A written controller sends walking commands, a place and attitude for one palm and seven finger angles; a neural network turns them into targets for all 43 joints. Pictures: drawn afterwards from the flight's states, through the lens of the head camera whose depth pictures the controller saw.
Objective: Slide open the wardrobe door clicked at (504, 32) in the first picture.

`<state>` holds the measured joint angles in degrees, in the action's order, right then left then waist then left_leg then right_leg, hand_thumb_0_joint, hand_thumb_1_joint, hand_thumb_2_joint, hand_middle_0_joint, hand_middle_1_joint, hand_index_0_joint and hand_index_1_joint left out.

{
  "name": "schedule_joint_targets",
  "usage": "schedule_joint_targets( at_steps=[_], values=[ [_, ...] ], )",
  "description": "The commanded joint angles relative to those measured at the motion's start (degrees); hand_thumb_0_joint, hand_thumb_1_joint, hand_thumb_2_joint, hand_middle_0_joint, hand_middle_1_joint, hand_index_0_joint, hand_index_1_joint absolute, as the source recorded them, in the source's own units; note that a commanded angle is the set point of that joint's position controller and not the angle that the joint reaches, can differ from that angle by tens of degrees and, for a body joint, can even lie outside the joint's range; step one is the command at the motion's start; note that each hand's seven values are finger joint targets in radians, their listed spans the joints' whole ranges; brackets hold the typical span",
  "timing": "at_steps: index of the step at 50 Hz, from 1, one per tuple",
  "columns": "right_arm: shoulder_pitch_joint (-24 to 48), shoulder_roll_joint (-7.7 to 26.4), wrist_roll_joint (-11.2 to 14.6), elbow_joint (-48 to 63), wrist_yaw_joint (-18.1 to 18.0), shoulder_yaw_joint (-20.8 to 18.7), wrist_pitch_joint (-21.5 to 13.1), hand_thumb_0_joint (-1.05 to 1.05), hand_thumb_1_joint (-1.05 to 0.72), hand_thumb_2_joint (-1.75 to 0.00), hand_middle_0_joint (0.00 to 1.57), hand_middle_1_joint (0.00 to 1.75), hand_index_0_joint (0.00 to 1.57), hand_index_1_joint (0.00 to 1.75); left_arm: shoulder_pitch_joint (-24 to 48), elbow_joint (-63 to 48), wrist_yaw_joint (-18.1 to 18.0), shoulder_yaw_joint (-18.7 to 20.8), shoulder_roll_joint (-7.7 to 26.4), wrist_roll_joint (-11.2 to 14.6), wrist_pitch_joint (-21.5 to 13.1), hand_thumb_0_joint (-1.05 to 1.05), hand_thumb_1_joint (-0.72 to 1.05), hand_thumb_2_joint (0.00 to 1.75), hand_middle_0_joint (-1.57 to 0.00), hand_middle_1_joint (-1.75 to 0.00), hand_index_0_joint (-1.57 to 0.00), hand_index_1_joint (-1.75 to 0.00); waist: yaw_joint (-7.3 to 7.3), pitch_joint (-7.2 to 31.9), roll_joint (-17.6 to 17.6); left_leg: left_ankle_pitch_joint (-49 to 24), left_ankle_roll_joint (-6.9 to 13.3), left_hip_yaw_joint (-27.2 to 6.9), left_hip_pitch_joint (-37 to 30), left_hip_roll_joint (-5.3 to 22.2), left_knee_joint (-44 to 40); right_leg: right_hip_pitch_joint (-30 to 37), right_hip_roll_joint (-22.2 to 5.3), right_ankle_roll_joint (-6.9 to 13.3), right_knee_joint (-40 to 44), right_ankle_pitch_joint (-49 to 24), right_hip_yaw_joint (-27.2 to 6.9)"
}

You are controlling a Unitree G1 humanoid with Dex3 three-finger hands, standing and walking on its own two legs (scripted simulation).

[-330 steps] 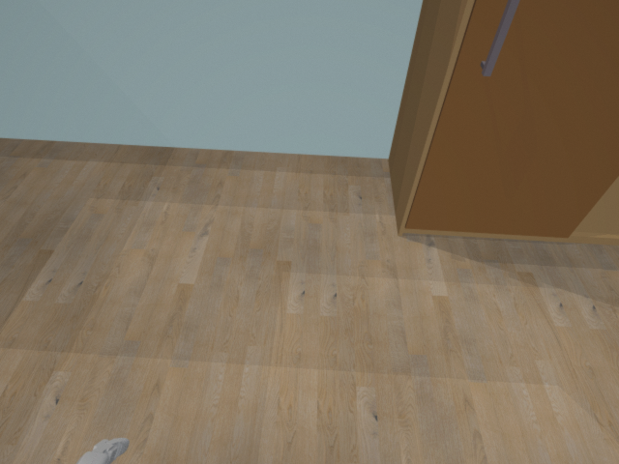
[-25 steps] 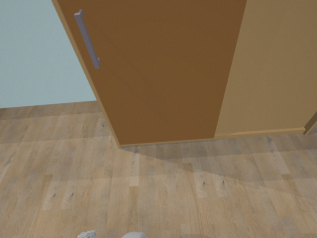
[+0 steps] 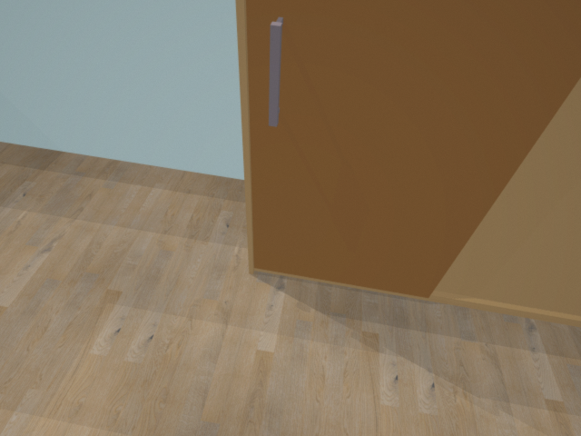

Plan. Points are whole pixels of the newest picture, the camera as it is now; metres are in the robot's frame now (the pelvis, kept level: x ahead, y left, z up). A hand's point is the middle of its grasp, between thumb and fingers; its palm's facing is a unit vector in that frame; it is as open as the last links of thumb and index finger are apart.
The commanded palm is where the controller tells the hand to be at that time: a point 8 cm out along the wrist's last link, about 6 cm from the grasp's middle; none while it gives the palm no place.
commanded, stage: take the last steps up to it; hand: left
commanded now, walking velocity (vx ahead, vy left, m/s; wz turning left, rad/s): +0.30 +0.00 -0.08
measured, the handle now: (276, 75) +0.80 +0.14 +0.11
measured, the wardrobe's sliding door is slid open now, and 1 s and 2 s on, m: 0.00 0.00 0.00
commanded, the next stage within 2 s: come to a stop and stand still in 0.80 s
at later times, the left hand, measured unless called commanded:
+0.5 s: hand (214, 342) +0.30 +0.17 -0.16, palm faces -0.13 -0.98 -0.17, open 7.4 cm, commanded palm none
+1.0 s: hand (213, 338) +0.31 +0.18 -0.18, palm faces +0.05 -0.98 -0.17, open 7.3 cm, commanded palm none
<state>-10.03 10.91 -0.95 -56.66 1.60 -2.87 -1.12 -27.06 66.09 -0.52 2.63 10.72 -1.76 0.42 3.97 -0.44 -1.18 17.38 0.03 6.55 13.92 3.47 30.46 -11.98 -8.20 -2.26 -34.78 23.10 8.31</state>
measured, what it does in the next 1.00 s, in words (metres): walks ahead: right foot, then left foot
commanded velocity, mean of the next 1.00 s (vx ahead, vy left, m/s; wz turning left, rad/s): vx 0.18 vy -0.02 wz -0.03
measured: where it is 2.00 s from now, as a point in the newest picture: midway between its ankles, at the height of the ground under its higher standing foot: outside the picture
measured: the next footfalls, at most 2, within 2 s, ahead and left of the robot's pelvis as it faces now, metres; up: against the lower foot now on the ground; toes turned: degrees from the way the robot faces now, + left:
right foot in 0.56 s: +0.31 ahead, -0.11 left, +0.00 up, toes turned -12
left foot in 0.96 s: +0.42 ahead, +0.12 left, +0.00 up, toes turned +5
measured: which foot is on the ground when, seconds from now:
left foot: down 0.00-0.54, up 0.56-0.94, down 0.96-1.00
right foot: up 0.00-0.54, down 0.56-0.98, up 1.00-1.00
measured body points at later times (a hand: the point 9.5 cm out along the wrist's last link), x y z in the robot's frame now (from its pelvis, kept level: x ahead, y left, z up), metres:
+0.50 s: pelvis +0.16 +0.02 +0.00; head +0.19 +0.01 +0.45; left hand +0.30 +0.22 -0.15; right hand -0.01 -0.15 -0.14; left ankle +0.01 +0.10 -0.73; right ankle +0.26 -0.10 -0.71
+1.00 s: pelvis +0.33 +0.01 +0.00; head +0.34 +0.02 +0.45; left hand +0.31 +0.23 -0.17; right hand +0.41 -0.23 -0.14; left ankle +0.38 +0.12 -0.73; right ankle +0.28 -0.10 -0.73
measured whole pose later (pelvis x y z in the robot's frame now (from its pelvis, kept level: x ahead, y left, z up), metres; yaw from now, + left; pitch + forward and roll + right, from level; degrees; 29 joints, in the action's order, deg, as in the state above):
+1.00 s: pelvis +0.33 +0.01 +0.00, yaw -3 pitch -2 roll -1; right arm -8.7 9.7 -1.0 -59.0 -0.5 -1.7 -2.9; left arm -17.9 64.7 -1.5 1.8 9.7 -0.6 -1.7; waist 2.6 -2.6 -1.2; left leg 11.6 -0.1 6.9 17.5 4.4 32.6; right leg -8.4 -2.1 0.0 -31.9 21.4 8.2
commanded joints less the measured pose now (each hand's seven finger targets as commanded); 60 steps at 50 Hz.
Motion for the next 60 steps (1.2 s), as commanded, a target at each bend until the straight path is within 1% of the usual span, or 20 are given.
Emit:
schedule_joint_targets(
  at_steps=[1,4,7,13,21,25,26,27,28,29,30,32,36,43,46,47,48,49,54,60],
  values=[
    [-15.31,10.80,-0.53,-2.82,-2.46,-2.03,-0.41,0.00,-0.90,-0.90,0.20,0.30,0.20,0.30,10.55,-8.45,0.21,0.51,2.17,-0.27,-1.65,0.00,0.90,0.90,-0.20,-0.30,-0.20,-0.30,-7.85,-6.79,13.59,20.25,5.77,-25.56,-10.60,18.50,-24.72,-29.21,0.80,2.10,-27.00,3.57,-5.15],
    [-9.76,5.15,0.00,-1.69,-2.79,-0.06,-1.78,0.00,-0.90,-0.90,0.20,0.30,0.20,0.30,7.38,-5.27,1.04,0.93,2.06,-0.11,-1.40,0.00,0.90,0.90,-0.20,-0.30,-0.20,-0.30,-4.28,-8.74,8.31,2.45,4.56,-13.07,-5.56,12.70,-23.63,-24.44,-0.19,1.41,-30.49,-7.72,-6.02],
    [-12.20,3.70,0.27,-2.78,-3.22,-0.09,-3.06,0.00,-0.90,-0.90,0.20,0.30,0.20,0.30,6.15,-4.79,1.00,1.24,1.22,-0.12,-1.00,0.00,0.90,0.90,-0.20,-0.30,-0.20,-0.30,-3.18,-6.50,6.18,-13.73,4.15,-8.09,-9.22,11.01,-21.95,-24.88,1.04,0.48,-31.03,-11.79,-6.05],
    [-17.46,2.54,0.26,-5.90,-4.01,0.58,-3.68,0.00,-0.90,-0.90,0.20,0.30,0.20,0.30,14.03,-7.72,1.03,1.50,1.52,0.34,-0.32,0.00,0.90,0.90,-0.20,-0.30,-0.20,-0.30,-3.82,-8.58,7.11,-28.22,5.65,-6.58,-13.35,12.59,-20.35,-30.07,1.36,0.25,-28.17,-13.68,-6.35],
    [-24.76,3.30,-0.95,-9.69,-4.38,0.42,-3.28,0.00,-0.90,-0.90,0.20,0.30,0.20,0.30,28.19,-12.94,1.62,0.21,0.19,0.73,-1.32,0.00,0.90,0.90,-0.20,-0.30,-0.20,-0.30,-7.85,-10.30,5.29,-39.58,8.05,-5.24,-20.10,14.32,-15.96,-26.85,3.25,2.85,-8.32,-8.87,-1.75],
    [-22.96,5.03,-0.21,-9.94,-4.14,0.09,-2.88,0.00,-0.90,-0.90,0.20,0.30,0.20,0.30,15.51,-9.38,1.03,0.59,2.13,0.64,-2.78,0.00,0.90,0.90,-0.20,-0.30,-0.20,-0.30,-2.15,-1.23,6.30,-59.59,5.10,-1.29,-16.99,11.42,0.31,-3.83,9.61,5.66,2.72,-11.23,2.74],
    [-21.05,5.06,0.32,-9.25,-3.85,-0.03,-2.99,0.00,-0.90,-0.90,0.20,0.30,0.20,0.30,7.68,-6.75,0.81,1.44,3.79,0.43,-3.32,0.00,0.90,0.90,-0.20,-0.30,-0.20,-0.30,1.59,2.76,6.48,-53.36,3.29,0.51,-9.33,9.81,9.30,9.37,7.97,6.78,4.82,-17.31,0.87],
    [-21.07,2.70,1.07,-8.05,-3.17,0.10,-3.16,0.00,-0.90,-0.90,0.20,0.30,0.20,0.30,-0.19,-4.48,0.14,2.77,9.08,0.09,-4.23,0.00,0.90,0.90,-0.20,-0.30,-0.20,-0.30,4.36,9.17,-1.80,-31.33,0.99,2.84,5.41,5.13,25.20,25.08,-4.79,11.85,4.97,-27.01,-13.10],
    [-21.64,0.52,1.43,-6.40,-3.30,0.25,-3.33,0.00,-0.90,-0.90,0.20,0.30,0.20,0.30,-4.30,-3.35,-0.16,3.65,13.36,0.96,-4.28,0.00,0.90,0.90,-0.20,-0.30,-0.20,-0.30,3.39,14.42,-9.91,15.34,-0.85,1.42,15.81,-2.64,43.90,31.25,-19.29,19.41,10.39,-40.97,-33.41],
    [-17.82,1.42,1.41,-5.42,-3.43,-0.08,-2.83,0.00,-0.90,-0.90,0.20,0.30,0.20,0.30,-1.28,-4.14,-0.53,3.46,12.87,1.55,-3.78,0.00,0.90,0.90,-0.20,-0.30,-0.20,-0.30,3.34,10.59,-3.31,15.59,0.67,-5.47,17.99,-0.35,49.00,25.11,-19.22,21.01,14.30,-34.62,-31.50],
    [-14.72,0.35,1.32,-4.90,-3.09,-0.31,-2.36,0.00,-0.90,-0.90,0.20,0.30,0.20,0.30,4.04,-5.22,-0.90,2.95,10.58,1.49,-3.46,0.00,0.90,0.90,-0.20,-0.30,-0.20,-0.30,1.56,3.39,0.90,10.74,1.18,-6.37,18.02,2.15,49.27,14.74,-17.30,19.01,17.72,-22.07,-27.89],
    [-13.57,-1.40,0.13,-4.87,-2.52,-0.12,-0.90,0.00,-0.90,-0.90,0.20,0.30,0.20,0.30,11.70,-7.03,-0.90,1.49,6.01,1.28,-3.64,0.00,0.90,0.90,-0.20,-0.30,-0.20,-0.30,-2.73,-5.23,1.23,4.68,0.67,-7.02,15.78,5.21,44.74,-2.92,-13.09,14.10,22.66,-10.63,-20.70],
    [-17.96,-4.12,-0.53,-5.13,-1.98,-0.06,0.88,0.00,-0.90,-0.90,0.20,0.30,0.20,0.30,14.43,-7.61,-1.16,0.85,2.45,0.28,-4.51,0.00,0.90,0.90,-0.20,-0.30,-0.20,-0.30,-7.52,-4.05,-3.62,1.52,-1.35,-4.10,8.38,5.34,29.16,-11.36,-7.34,11.17,23.71,-15.64,-8.58],
    [-6.41,-1.48,-0.33,-1.32,-1.15,0.22,-0.99,0.00,-0.90,-0.90,0.20,0.30,0.20,0.30,9.36,-5.26,-0.34,1.30,6.16,0.42,-4.37,0.00,0.90,0.90,-0.20,-0.30,-0.20,-0.30,-3.43,-0.65,-5.87,-1.80,-2.18,-0.81,7.71,2.21,7.96,1.97,-6.77,11.33,18.37,-23.30,-9.42],
    [-7.28,0.46,-0.29,-2.65,-1.64,0.52,-1.95,0.00,-0.90,-0.90,0.20,0.30,0.20,0.30,8.78,-4.20,-0.57,0.82,4.91,1.02,-3.63,0.00,0.90,0.90,-0.20,-0.30,-0.20,-0.30,-4.60,0.45,-2.14,-12.10,-2.38,-0.44,-3.41,1.15,-4.41,0.62,-3.71,7.90,10.49,-26.43,-6.97],
    [-9.84,3.10,-0.36,-3.62,-2.15,0.34,-2.45,0.00,-0.90,-0.90,0.20,0.30,0.20,0.30,7.59,-4.11,-0.81,0.06,2.81,1.19,-3.31,0.00,0.90,0.90,-0.20,-0.30,-0.20,-0.30,-5.11,3.27,4.15,-28.21,-1.21,-5.00,-11.21,5.64,-5.89,-2.60,-0.23,4.90,4.24,-24.77,-4.69],
    [-10.64,6.38,-0.33,-3.72,-2.81,0.08,-2.31,0.00,-0.90,-0.90,0.20,0.30,0.20,0.30,5.88,-4.19,-1.12,-0.78,0.62,1.65,-2.93,0.00,0.90,0.90,-0.20,-0.30,-0.20,-0.30,-4.88,5.33,10.88,-47.05,2.97,-11.49,-15.85,13.95,-4.27,-6.23,2.81,1.76,1.58,-13.44,-2.70],
    [-9.41,7.22,-0.09,-3.84,-3.24,0.22,-1.50,0.00,-0.90,-0.90,0.20,0.30,0.20,0.30,5.02,-3.57,-1.55,-1.33,0.01,1.73,-2.31,0.00,0.90,0.90,-0.20,-0.30,-0.20,-0.30,-4.42,5.25,12.78,-55.28,6.60,-12.65,-14.09,18.36,-5.66,-4.50,3.75,0.70,-0.70,1.11,-2.90],
    [-5.13,7.64,0.32,-3.45,-5.09,-0.36,0.34,0.00,-0.90,-0.90,0.20,0.30,0.20,0.30,7.24,-4.31,-1.91,-0.26,3.70,0.99,0.51,0.00,0.90,0.90,-0.20,-0.30,-0.20,-0.30,-5.03,-0.77,12.75,-66.36,9.21,-11.27,-12.56,17.55,-7.85,-9.59,3.32,0.33,-10.56,6.25,-6.24],
    [-1.17,9.40,-0.40,-0.02,-4.99,-3.29,1.94,0.00,-0.90,-0.90,0.20,0.30,0.20,0.30,9.05,-8.59,-1.40,1.70,2.79,0.52,1.90,0.00,0.90,0.90,-0.20,-0.30,-0.20,-0.30,-4.73,5.25,7.52,-50.50,10.59,-8.58,-12.13,18.11,-6.40,-13.02,5.24,0.66,-19.81,6.09,-7.34]
  ],
)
